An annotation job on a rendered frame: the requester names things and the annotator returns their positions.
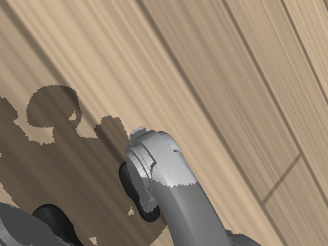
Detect right robot hand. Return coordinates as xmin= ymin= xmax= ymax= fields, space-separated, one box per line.
xmin=226 ymin=230 xmax=261 ymax=246

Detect right robot foot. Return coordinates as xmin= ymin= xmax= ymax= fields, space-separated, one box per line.
xmin=119 ymin=161 xmax=160 ymax=222

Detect left robot foot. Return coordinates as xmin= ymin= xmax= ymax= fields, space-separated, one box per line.
xmin=32 ymin=204 xmax=84 ymax=246

